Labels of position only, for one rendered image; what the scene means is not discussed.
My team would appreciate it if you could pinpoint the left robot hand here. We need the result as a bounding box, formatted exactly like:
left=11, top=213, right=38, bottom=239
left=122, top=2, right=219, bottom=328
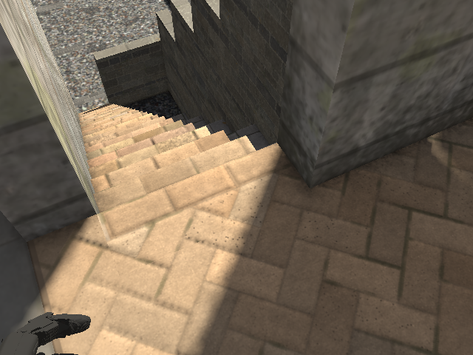
left=0, top=312, right=91, bottom=355

